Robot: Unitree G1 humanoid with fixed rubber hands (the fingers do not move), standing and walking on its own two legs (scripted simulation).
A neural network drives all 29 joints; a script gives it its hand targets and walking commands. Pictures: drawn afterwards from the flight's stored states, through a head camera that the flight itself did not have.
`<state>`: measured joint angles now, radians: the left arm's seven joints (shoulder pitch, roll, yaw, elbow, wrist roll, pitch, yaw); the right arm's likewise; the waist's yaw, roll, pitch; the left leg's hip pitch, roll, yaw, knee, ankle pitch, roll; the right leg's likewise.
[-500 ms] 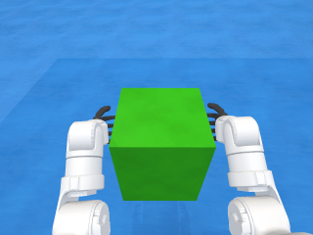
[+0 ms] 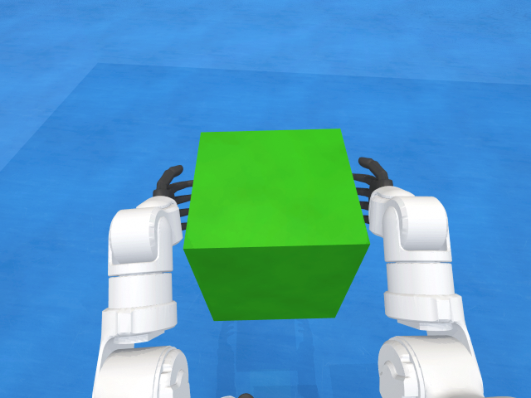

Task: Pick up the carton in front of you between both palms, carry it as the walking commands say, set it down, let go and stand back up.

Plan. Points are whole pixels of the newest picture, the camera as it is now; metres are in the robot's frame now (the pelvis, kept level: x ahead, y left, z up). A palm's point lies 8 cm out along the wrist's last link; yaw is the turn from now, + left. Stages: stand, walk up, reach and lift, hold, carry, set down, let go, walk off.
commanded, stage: carry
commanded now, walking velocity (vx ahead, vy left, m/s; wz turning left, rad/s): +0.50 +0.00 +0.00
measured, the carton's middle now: (272, 231) +0.37 +0.01 +0.04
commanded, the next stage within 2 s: none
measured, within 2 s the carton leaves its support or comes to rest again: neither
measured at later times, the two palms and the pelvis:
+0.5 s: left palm (209, 117) +0.58 +0.13 +0.11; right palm (368, 115) +0.58 -0.17 +0.10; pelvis +0.32 -0.03 +0.00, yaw +1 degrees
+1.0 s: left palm (217, 39) +0.88 +0.14 +0.11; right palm (339, 37) +0.89 -0.16 +0.11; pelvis +0.63 -0.01 +0.01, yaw +1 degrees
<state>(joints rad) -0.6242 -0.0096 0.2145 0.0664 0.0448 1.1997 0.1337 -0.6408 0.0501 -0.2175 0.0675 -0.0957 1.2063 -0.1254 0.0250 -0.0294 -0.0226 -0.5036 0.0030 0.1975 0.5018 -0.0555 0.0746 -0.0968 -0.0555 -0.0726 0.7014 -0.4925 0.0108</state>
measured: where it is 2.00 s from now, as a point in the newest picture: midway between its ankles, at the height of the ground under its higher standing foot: (267, 167)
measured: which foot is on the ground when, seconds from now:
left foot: down 0.00-0.52, up 0.54-1.00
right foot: up 0.00-0.46, down 0.48-1.00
